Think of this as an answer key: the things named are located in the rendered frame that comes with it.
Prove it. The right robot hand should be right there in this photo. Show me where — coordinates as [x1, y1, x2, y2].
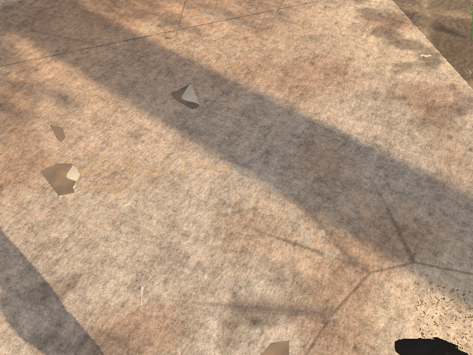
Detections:
[395, 337, 468, 355]

